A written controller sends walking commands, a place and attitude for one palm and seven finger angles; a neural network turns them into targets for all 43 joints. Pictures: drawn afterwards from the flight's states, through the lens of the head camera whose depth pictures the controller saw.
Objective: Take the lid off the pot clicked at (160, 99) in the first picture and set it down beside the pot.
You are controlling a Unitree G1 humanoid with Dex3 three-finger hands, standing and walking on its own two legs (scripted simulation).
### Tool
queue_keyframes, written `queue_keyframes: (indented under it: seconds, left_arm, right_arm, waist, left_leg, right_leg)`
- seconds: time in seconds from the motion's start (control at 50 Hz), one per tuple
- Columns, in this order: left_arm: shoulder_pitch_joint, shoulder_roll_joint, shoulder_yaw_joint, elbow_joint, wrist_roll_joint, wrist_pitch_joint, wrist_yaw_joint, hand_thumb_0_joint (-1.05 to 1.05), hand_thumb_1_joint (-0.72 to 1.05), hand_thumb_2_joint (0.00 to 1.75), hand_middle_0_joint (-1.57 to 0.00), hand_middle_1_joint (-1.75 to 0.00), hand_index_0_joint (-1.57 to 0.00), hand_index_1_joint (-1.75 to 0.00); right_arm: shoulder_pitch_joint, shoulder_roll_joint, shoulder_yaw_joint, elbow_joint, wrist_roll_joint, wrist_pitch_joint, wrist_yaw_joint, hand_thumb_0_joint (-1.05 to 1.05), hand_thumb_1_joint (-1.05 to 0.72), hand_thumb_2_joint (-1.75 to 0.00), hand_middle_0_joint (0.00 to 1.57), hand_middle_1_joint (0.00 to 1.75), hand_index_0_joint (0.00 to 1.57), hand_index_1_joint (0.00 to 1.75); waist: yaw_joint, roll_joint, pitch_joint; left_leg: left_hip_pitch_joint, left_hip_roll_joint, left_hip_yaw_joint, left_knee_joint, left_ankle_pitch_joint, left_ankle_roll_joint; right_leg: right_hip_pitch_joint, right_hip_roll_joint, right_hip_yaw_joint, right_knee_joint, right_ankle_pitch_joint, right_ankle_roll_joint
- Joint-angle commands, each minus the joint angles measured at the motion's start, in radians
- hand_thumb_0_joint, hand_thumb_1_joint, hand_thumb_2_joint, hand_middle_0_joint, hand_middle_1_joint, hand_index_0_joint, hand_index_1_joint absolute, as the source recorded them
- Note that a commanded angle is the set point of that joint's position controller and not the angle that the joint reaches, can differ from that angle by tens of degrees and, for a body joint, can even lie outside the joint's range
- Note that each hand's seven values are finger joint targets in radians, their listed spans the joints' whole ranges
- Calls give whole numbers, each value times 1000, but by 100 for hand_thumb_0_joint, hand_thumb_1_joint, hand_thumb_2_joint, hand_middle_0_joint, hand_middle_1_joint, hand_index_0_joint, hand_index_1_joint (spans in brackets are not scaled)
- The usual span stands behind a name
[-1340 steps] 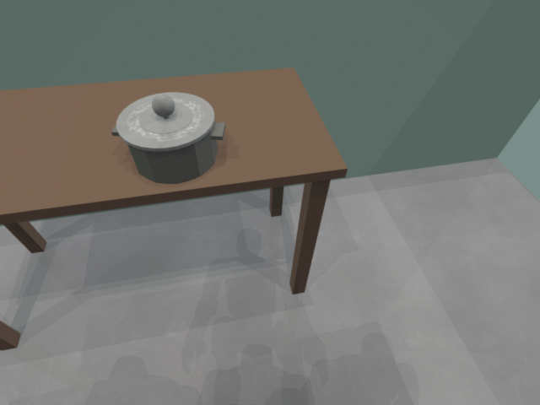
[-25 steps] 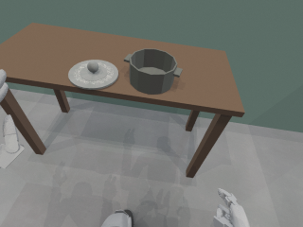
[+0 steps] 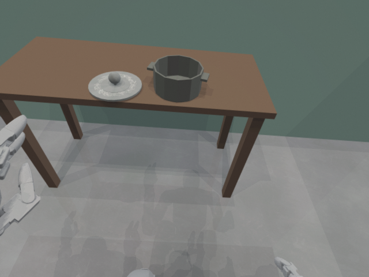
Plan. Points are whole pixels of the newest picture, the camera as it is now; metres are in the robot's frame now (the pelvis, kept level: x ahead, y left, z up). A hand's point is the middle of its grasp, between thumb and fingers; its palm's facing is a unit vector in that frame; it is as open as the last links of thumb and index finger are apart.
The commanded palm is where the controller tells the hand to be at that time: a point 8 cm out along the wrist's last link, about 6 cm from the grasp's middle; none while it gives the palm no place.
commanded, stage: stop stepping back and stand still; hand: left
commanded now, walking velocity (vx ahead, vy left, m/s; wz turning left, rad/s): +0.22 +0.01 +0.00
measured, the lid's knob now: (114, 77) +0.80 +0.34 -0.01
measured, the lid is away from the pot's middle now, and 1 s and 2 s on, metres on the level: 0.25 0.25 0.25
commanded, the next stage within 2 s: let the arm hang, fingers relaxed in 0.24 s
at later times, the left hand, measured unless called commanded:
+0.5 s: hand (69, 261) +0.16 +0.25 -0.05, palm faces +0.24 -0.89 -0.39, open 7.4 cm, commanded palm none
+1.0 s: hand out of the picture -0.01 +0.21 -0.17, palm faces +0.04 -0.97 -0.22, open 7.4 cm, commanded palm none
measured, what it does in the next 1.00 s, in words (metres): steps on the spot: left foot, then left foot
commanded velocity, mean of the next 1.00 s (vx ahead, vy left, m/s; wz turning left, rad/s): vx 0.03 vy -0.02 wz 0.00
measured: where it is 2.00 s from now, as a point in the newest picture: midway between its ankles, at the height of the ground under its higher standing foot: outside the picture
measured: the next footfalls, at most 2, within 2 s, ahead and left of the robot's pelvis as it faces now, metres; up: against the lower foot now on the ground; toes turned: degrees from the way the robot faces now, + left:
left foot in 0.12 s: +0.09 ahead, +0.14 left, +0.00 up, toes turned +6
left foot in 0.60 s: +0.03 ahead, +0.15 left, +0.00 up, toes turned +8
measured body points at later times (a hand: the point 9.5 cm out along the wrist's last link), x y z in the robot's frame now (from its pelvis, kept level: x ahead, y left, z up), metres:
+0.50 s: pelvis -0.02 +0.00 -0.01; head -0.03 -0.03 +0.44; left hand +0.14 +0.29 -0.02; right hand +0.12 -0.23 -0.14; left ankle -0.01 +0.13 -0.69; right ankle +0.01 -0.07 -0.73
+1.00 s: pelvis +0.00 +0.03 +0.01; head +0.04 +0.02 +0.46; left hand -0.01 +0.26 -0.15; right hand +0.00 -0.19 -0.15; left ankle -0.01 +0.15 -0.73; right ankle +0.01 -0.07 -0.73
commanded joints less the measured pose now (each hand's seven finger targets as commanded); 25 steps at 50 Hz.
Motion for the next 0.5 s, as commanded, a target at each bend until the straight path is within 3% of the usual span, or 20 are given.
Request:
queue_keyframes:
  seconds: [0.0,0.04,0.06,0.08,0.1,0.12,0.14,0.16,0.18,0.22,0.24,0.26,0.28,0.3,0.32,0.34,0.36,0.38,0.44,0.48]
  left_arm:
    - [-191,114,70,-72,11,-59,30,0,90,90,-20,-30,-20,-30]
    - [-180,105,57,-87,11,-68,38,0,90,90,-20,-30,-20,-30]
    - [-165,102,54,-105,6,-73,40,0,90,90,-20,-30,-20,-30]
    - [-136,103,58,-131,-1,-79,40,0,90,90,-20,-30,-20,-30]
    - [-129,99,44,-170,4,-78,37,0,90,90,-20,-30,-20,-30]
    - [-136,130,69,-181,2,-76,35,0,90,90,-20,-30,-20,-30]
    - [-133,143,92,-213,2,-75,32,0,90,90,-20,-30,-20,-30]
    - [-32,129,105,-148,-1,-64,31,0,90,90,-20,-30,-20,-30]
    - [-23,152,127,-193,-5,-63,31,0,90,90,-20,-30,-20,-30]
    - [40,131,117,-172,-8,-58,41,0,90,90,-20,-30,-20,-30]
    - [39,128,110,-182,-9,-51,42,0,90,90,-20,-30,-20,-30]
    - [37,137,115,-182,-6,-45,45,0,90,90,-20,-30,-20,-30]
    - [34,143,114,-169,-3,-39,44,0,90,90,-20,-30,-20,-30]
    - [-27,142,110,-183,-8,-43,40,0,90,90,-20,-30,-20,-30]
    - [-148,-99,-255,711,116,94,-83,0,90,90,-20,-30,-20,-30]
    - [-192,-67,-234,757,101,150,-99,0,90,90,-20,-30,-20,-30]
    - [-220,-80,-239,776,95,150,-110,0,90,90,-20,-30,-20,-30]
    - [-260,-81,-241,819,94,151,-107,0,90,90,-20,-30,-20,-30]
    - [-313,-52,-264,1021,89,148,-102,0,90,90,-20,-30,-20,-30]
    - [-364,-32,-271,1163,88,148,-100,0,90,90,-20,-30,-20,-30]
  right_arm:
    - [-163,-115,-37,-172,9,-66,-41,0,-90,-90,20,30,20,30]
    - [-137,-117,-30,-165,6,-85,-50,0,-90,-90,20,30,20,30]
    - [-122,-130,-31,-170,7,-96,-51,0,-90,-90,20,30,20,30]
    - [-126,-153,-37,-191,8,-106,-54,0,-90,-90,20,30,20,30]
    - [-127,-166,-32,-199,6,-100,-43,0,-90,-90,20,30,20,30]
    - [-150,-147,-34,-203,9,-107,-38,0,-90,-90,20,30,20,30]
    - [-160,-145,-34,-195,10,-113,-22,0,-90,-90,20,30,20,30]
    - [-164,-140,-32,-176,12,-110,-7,0,-90,-90,20,30,20,30]
    - [-181,-129,-34,-186,13,-110,0,0,-90,-90,20,30,20,30]
    - [-169,-121,-25,-177,8,-103,0,0,-90,-90,20,30,20,30]
    - [-165,-127,-27,-186,9,-96,-2,0,-90,-90,20,30,20,30]
    - [-159,-128,-32,-194,10,-86,-8,0,-90,-90,20,30,20,30]
    - [-156,-124,-35,-202,5,-79,-12,0,-90,-90,20,30,20,30]
    - [-152,-116,-38,-203,0,-75,-15,0,-90,-90,20,30,20,30]
    - [-88,-181,-77,24,-8,-114,70,0,-90,-90,20,30,20,30]
    - [-33,-141,-90,31,-1,-55,79,0,-90,-90,20,30,20,30]
    - [-7,-139,-80,7,2,-5,76,0,-90,-90,20,30,20,30]
    - [-13,-140,-75,-13,-1,20,77,0,-90,-90,20,30,20,30]
    - [-80,-141,-73,-22,-13,68,77,0,-90,-90,20,30,20,30]
    - [-59,-124,-76,19,-15,81,75,0,-90,-90,20,30,20,30]
  waist:
    - [-32,-53,65]
    - [-38,-4,17]
    - [-42,42,10]
    - [-41,178,32]
    - [-38,331,26]
    - [-40,316,57]
    - [-30,284,95]
    - [-16,264,96]
    - [-4,272,62]
    - [-9,292,45]
    - [-12,253,23]
    - [-14,163,-3]
    - [-21,37,13]
    - [-29,-99,26]
    - [-99,-92,-16]
    - [-89,-84,-80]
    - [-67,-153,-52]
    - [-59,-248,-10]
    - [-27,-216,69]
    - [-45,-155,60]
  left_leg:
    - [136,29,19,-143,-37,17]
    - [281,-5,69,-353,5,27]
    - [330,8,26,-471,-47,45]
    - [375,106,-140,-591,-147,95]
    - [404,235,-352,-692,-207,146]
    - [248,316,-499,-804,-371,202]
    - [124,310,-493,-853,-434,192]
    - [54,288,-409,-852,-420,164]
    - [34,260,-328,-836,-373,141]
    - [-7,216,-201,-781,-322,102]
    - [-13,184,-154,-720,-330,78]
    - [-4,134,-98,-612,-305,53]
    - [3,57,-26,-431,-220,34]
    - [-4,3,10,-218,-71,19]
    - [-43,26,37,-24,5,-10]
    - [83,50,-20,19,-111,-13]
    - [27,15,19,73,-142,-7]
    - [-41,9,13,105,-157,2]
    - [-27,-15,31,44,-165,1]
    - [73,-28,37,-125,-115,-1]
  right_leg:
    - [-214,-309,312,-291,-461,-108]
    - [-189,-260,240,-206,-441,-76]
    - [-187,-211,186,-112,-416,-44]
    - [-261,-125,113,47,-359,6]
    - [-331,-7,-26,291,-279,63]
    - [-309,-16,32,472,-263,79]
    - [-278,-44,69,536,-226,72]
    - [-222,-57,56,518,-195,66]
    - [-138,-65,33,428,-198,65]
    - [23,-39,-32,223,-215,63]
    - [103,-19,-66,121,-194,64]
    - [151,-15,-53,7,-192,59]
    - [98,-81,66,-116,-235,22]
    - [24,-228,333,-241,-305,-51]
    - [-42,-450,271,-97,319,-81]
    - [-128,-380,233,-72,202,-82]
    - [-111,-345,195,-79,83,-90]
    - [-76,-345,195,-85,124,-105]
    - [-15,-356,218,-96,373,-124]
    - [17,-343,221,-91,418,-104]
